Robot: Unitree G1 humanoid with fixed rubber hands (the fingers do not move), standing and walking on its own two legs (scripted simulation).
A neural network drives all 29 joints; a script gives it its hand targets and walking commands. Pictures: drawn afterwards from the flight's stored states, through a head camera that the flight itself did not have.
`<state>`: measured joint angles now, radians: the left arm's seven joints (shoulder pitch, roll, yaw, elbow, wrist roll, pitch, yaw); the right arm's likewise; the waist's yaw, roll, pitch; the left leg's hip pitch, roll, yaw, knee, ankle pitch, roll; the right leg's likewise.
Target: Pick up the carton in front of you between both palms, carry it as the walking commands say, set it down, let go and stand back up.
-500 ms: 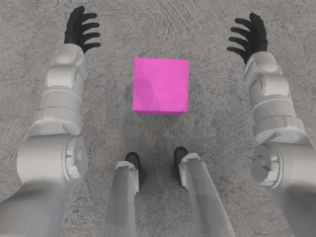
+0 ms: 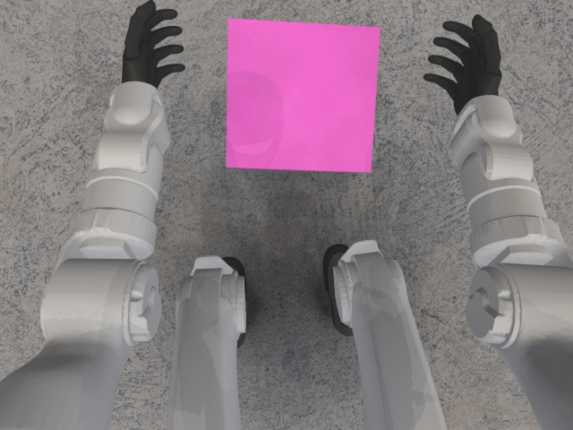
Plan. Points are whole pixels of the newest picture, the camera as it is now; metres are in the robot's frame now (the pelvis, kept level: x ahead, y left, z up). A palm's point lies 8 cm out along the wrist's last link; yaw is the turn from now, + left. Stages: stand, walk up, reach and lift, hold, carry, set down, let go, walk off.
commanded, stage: reach and lift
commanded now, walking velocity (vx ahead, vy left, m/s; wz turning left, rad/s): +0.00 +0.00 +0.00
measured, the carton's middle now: (295, 113) +0.50 -0.04 -0.36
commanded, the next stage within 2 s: none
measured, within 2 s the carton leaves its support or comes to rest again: leaves its support in 1.24 s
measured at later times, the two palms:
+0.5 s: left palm (177, 101) +0.52 +0.15 -0.30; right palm (409, 106) +0.49 -0.22 -0.30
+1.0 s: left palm (199, 96) +0.53 +0.11 -0.29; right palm (393, 101) +0.50 -0.19 -0.29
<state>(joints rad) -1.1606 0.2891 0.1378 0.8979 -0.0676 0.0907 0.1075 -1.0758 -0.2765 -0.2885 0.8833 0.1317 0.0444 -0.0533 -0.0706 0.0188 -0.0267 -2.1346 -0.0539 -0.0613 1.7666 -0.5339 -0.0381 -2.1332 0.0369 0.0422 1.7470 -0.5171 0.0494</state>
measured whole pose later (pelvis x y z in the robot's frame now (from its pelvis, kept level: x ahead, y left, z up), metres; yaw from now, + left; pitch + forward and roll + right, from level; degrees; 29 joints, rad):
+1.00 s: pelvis -0.03 +0.00 -0.11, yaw +0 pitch +38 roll -1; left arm -1.52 0.30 0.01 1.18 -0.19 0.04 0.16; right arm -1.46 -0.30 -0.12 1.16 0.23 0.01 -0.15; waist -0.06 0.01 0.37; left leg -2.27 -0.06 -0.05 2.17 -0.56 -0.05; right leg -2.27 0.02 0.03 2.15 -0.54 0.05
